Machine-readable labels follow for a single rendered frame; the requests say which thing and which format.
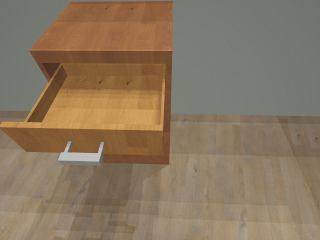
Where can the drawer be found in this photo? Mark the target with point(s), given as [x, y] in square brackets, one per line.
[120, 104]

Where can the handle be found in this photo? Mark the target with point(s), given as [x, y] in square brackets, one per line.
[78, 158]

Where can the cabinet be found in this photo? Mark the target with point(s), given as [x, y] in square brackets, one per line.
[113, 32]

